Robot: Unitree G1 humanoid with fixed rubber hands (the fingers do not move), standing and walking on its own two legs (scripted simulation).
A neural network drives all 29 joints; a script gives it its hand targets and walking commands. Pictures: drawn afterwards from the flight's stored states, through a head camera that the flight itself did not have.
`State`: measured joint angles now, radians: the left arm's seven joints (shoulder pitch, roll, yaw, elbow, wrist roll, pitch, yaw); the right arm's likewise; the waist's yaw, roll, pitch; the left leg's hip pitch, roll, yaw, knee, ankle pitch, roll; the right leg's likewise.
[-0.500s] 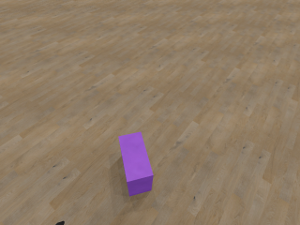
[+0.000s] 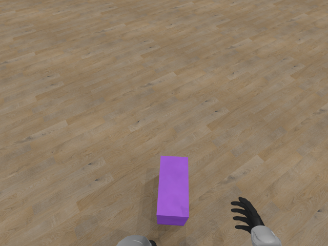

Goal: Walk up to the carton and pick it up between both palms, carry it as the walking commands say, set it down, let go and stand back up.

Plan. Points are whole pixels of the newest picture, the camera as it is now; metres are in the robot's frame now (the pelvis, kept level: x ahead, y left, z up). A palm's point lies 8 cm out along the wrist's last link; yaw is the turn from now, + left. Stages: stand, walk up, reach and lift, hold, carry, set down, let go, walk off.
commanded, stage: walk up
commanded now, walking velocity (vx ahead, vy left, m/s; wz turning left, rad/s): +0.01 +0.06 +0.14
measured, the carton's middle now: (172, 191) +0.41 +0.02 -0.63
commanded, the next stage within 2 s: none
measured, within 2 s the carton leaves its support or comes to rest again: neither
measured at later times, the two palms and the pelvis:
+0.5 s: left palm (53, 222) +0.13 +0.31 -0.10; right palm out of the picture +0.11 -0.25 -0.13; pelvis +0.04 +0.02 +0.00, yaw +2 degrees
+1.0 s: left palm out of the picture +0.06 +0.29 -0.13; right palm out of the picture +0.05 -0.25 -0.10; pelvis -0.01 +0.03 +0.01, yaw +1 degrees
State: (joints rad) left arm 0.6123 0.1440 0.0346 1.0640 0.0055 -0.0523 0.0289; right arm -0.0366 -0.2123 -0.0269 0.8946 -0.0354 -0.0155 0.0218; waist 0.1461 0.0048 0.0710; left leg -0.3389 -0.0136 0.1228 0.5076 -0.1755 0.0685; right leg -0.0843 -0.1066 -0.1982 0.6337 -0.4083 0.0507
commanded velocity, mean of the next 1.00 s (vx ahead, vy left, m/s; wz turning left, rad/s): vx -0.12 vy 0.02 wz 0.06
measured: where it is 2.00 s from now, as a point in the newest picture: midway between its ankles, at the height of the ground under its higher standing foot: outside the picture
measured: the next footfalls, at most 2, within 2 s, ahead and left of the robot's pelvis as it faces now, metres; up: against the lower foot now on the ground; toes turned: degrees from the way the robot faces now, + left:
right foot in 0.32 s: +0.14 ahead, -0.13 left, +0.00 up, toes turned -6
left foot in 0.62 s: +0.04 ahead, +0.18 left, +0.00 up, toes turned -9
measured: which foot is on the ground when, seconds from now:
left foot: down 0.00-0.32, up 0.34-0.60, down 0.62-1.00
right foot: up 0.00-0.30, down 0.32-0.62, up 0.64-1.00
